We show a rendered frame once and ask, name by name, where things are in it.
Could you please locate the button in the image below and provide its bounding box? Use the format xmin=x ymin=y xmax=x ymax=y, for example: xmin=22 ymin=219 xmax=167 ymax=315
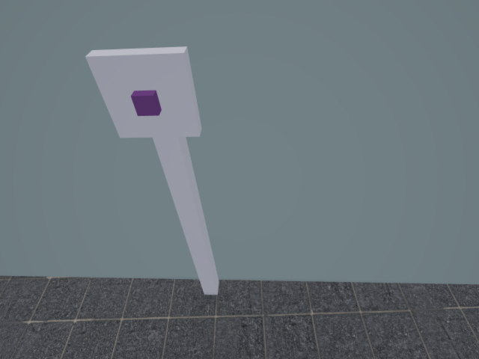
xmin=131 ymin=90 xmax=162 ymax=116

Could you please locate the panel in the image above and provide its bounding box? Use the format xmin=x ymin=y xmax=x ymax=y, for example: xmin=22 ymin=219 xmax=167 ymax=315
xmin=85 ymin=46 xmax=219 ymax=295

